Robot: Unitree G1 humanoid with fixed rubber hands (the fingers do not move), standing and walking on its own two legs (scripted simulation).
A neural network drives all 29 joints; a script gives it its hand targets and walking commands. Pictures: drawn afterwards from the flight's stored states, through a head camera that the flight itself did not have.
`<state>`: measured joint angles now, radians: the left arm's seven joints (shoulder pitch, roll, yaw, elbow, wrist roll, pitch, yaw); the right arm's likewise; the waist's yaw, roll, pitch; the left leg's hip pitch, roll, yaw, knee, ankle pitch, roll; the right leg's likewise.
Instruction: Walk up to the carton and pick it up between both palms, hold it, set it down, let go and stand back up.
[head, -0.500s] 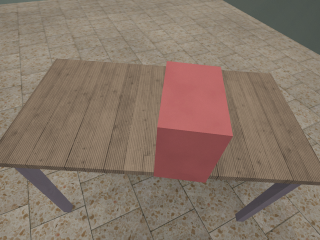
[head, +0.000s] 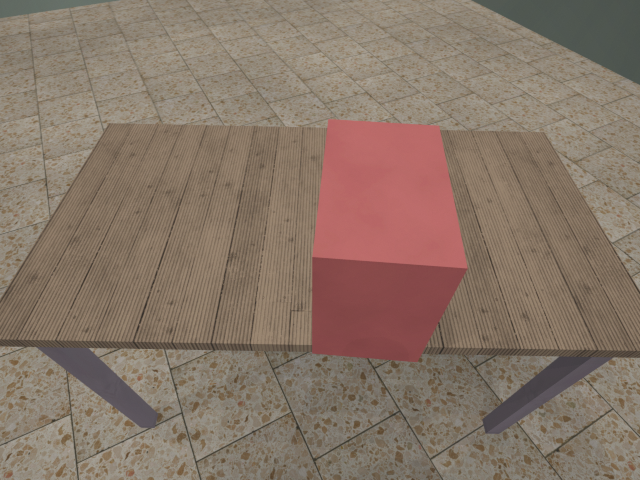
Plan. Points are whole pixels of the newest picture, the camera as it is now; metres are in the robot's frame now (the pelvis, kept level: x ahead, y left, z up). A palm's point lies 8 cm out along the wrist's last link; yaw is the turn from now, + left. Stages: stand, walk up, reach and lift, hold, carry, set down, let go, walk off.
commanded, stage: walk up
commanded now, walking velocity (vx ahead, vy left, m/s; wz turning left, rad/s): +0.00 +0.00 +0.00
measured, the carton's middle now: (373, 243) +0.44 -0.07 +0.01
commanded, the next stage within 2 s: none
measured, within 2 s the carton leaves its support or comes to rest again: neither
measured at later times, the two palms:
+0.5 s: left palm out of the picture -0.02 +0.24 -0.15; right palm out of the picture -0.04 -0.19 -0.14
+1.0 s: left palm out of the picture -0.07 +0.22 -0.15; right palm out of the picture -0.09 -0.22 -0.14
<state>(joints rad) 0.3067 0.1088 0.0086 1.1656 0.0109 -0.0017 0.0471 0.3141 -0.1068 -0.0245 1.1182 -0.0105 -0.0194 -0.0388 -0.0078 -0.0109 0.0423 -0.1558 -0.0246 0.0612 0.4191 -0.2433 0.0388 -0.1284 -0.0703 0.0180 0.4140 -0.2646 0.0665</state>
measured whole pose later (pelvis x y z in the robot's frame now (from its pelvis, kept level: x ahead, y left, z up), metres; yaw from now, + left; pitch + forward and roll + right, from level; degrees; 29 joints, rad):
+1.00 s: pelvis -0.05 +0.00 +0.00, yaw -1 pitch +0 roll -1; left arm 0.32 0.15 0.05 1.12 0.03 0.04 0.03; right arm 0.32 -0.11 -0.04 1.09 -0.04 -0.01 -0.07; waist -0.06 -0.02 0.05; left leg -0.25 0.03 0.07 0.44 -0.19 0.02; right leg -0.33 0.02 -0.06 0.84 -0.41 0.01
